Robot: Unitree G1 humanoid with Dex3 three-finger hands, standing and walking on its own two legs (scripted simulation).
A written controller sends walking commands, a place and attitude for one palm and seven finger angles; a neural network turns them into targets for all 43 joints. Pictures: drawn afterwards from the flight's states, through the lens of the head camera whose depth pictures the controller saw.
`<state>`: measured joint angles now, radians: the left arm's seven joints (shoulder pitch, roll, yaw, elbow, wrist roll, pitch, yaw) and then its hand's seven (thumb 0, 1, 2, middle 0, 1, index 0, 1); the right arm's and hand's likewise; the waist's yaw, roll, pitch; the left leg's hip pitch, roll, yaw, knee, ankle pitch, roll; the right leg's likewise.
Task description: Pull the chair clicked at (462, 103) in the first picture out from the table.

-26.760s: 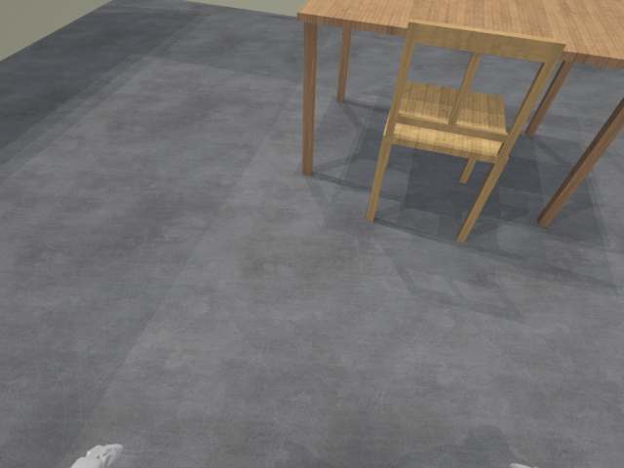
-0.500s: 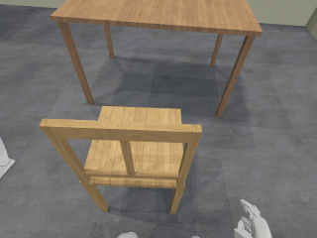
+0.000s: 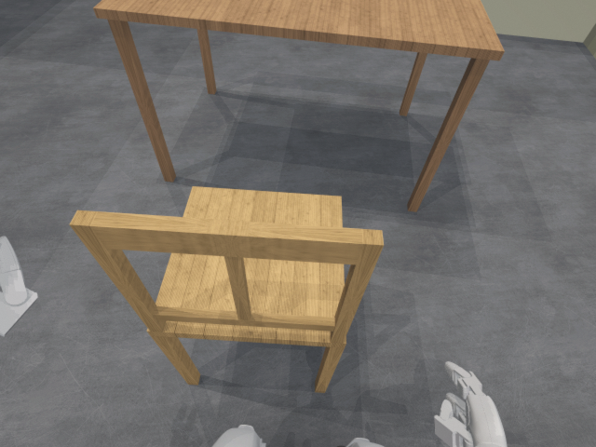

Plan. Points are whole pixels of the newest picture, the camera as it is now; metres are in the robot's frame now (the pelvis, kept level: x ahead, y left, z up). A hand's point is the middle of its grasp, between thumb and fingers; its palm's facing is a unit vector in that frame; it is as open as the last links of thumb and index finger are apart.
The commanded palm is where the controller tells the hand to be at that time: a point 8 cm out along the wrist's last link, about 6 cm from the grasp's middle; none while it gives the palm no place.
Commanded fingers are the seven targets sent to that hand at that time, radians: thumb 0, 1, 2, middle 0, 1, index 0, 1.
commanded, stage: step back with the hand held close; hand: left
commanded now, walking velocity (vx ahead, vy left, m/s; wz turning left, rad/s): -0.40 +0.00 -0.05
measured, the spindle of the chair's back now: (239, 287) +0.37 +0.13 -0.10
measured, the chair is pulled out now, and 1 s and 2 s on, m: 0.61 0.61 0.61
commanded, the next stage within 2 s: stop stepping back and stand still in 0.54 s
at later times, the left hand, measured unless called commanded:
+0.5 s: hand (42, 391) +0.14 +0.20 +0.19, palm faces +0.24 -0.78 -0.58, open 7.4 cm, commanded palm +0.08 +0.26 +0.20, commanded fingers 0.00 0.90 0.90 -0.20 -0.30 -0.20 -0.30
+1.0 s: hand out of the picture +0.01 +0.21 +0.19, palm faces +0.45 -0.79 -0.42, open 7.4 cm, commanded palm -0.04 +0.25 +0.20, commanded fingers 0.00 0.90 0.90 -0.20 -0.30 -0.20 -0.30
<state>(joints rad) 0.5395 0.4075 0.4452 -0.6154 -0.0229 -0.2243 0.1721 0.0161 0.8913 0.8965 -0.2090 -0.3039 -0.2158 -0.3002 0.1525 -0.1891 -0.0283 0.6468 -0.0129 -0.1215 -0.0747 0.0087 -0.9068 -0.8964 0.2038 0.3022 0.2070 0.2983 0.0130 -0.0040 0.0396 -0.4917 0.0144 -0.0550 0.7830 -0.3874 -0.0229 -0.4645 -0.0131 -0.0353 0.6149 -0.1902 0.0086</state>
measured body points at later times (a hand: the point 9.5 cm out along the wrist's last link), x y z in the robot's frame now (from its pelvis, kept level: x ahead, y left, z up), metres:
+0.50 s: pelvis -0.08 -0.03 +0.02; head -0.03 -0.03 +0.46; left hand +0.12 +0.24 +0.22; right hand +0.09 -0.26 -0.08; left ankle -0.01 +0.11 -0.70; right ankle -0.10 -0.15 -0.72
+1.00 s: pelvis -0.19 -0.05 +0.01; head -0.22 -0.04 +0.46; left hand -0.02 +0.25 +0.21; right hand -0.06 -0.30 -0.07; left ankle -0.20 +0.06 -0.71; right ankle -0.12 -0.16 -0.72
